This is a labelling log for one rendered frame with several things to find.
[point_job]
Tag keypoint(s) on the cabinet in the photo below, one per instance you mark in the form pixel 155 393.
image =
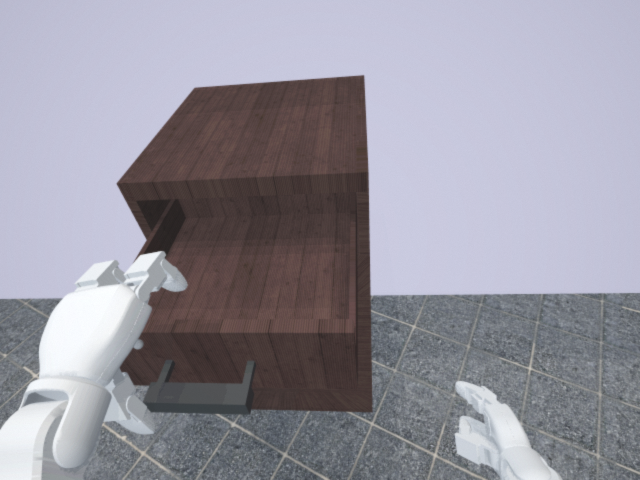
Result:
pixel 260 139

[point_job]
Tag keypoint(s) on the left robot forearm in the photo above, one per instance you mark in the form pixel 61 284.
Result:
pixel 56 431

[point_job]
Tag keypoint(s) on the right robot forearm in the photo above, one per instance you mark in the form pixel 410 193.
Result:
pixel 524 463

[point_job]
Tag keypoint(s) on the left robot hand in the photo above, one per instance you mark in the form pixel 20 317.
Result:
pixel 92 330

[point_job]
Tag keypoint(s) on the drawer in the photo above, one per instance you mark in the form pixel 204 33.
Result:
pixel 271 279

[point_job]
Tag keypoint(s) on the right robot hand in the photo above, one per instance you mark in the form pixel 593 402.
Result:
pixel 483 443

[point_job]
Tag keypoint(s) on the handle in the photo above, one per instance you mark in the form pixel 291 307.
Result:
pixel 205 398

